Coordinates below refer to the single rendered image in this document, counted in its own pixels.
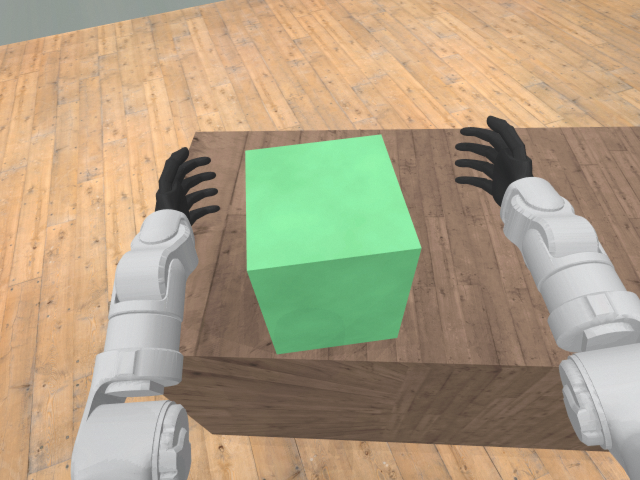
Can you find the carton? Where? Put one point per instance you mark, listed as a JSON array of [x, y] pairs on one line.
[[331, 247]]

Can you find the right robot forearm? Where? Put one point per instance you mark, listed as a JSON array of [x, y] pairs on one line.
[[589, 307]]

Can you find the robot right upper arm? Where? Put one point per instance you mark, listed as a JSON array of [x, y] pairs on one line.
[[601, 390]]

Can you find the robot right hand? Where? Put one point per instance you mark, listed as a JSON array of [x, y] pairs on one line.
[[510, 162]]

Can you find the pedestal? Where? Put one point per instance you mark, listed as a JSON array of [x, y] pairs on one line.
[[475, 362]]

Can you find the left robot forearm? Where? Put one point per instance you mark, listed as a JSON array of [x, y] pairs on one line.
[[141, 353]]

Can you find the robot left hand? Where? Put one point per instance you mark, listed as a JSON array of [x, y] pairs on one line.
[[173, 187]]

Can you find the robot left upper arm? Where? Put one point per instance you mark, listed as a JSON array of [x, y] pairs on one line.
[[135, 441]]

